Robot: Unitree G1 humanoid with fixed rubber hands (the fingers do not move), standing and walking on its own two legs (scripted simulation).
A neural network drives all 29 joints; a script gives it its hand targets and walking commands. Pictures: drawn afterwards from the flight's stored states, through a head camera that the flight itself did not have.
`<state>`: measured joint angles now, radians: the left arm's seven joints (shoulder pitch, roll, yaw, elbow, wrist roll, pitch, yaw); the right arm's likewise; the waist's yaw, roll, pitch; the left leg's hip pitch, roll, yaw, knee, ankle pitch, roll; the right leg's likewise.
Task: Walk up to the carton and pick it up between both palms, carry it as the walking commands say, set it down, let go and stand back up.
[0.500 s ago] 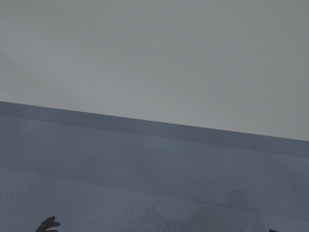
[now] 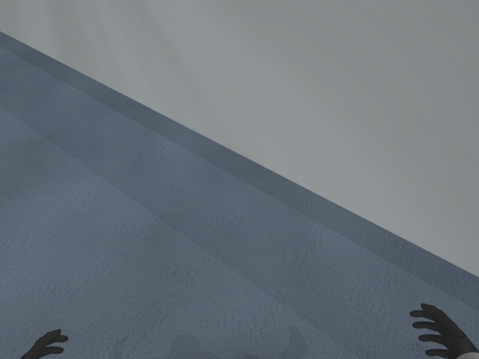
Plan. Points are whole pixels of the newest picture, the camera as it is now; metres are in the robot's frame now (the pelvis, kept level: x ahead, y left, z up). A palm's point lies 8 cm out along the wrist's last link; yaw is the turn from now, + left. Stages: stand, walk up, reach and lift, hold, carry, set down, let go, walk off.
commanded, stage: walk up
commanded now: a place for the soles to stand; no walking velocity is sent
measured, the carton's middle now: out of the picture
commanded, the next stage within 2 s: none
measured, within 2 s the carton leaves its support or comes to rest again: neither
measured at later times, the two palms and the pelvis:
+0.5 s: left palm out of the picture -0.03 +0.46 -0.06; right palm (270, 221) +0.38 -0.07 -0.02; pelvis +0.06 +0.12 +0.00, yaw +29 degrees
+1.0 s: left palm out of the picture -0.17 +0.46 -0.03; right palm (81, 176) +0.52 +0.34 -0.03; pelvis +0.15 +0.28 +0.00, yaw +60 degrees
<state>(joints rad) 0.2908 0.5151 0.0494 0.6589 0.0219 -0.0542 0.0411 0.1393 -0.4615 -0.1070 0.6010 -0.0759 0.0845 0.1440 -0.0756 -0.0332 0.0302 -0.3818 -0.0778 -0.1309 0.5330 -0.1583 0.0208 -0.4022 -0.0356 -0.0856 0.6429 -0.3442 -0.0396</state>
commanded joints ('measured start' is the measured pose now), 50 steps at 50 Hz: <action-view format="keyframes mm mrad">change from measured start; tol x32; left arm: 1 270 215 79 -14 13 -9 16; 50 141 246 119 -129 35 -11 6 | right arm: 1 -121 -76 -22 -114 2 -20 -6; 50 -132 -126 -12 -108 49 -49 24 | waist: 1 168 -86 -163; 17 118 -145 -17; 21 -55 387 -58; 50 113 -121 77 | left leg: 1 -396 5 -55 72 -438 44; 5 -311 162 -32 661 -111 -76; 18 169 91 259 -6 -140 7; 20 509 310 -242 -190 -277 174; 30 -167 157 -212 -101 -411 170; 33 -539 13 -80 577 -384 -4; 50 -26 139 223 106 -71 37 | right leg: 1 508 -204 249 -359 -227 -54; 2 266 -550 631 -579 -636 -158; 15 201 -368 -159 -396 -162 -152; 19 18 -291 -296 103 39 -72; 21 -455 -62 -124 453 -342 13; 30 308 16 -6 -47 124 -2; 33 407 -563 717 -507 -621 -120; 40 259 -321 -34 -479 -37 -115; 50 334 -370 -280 -324 178 -119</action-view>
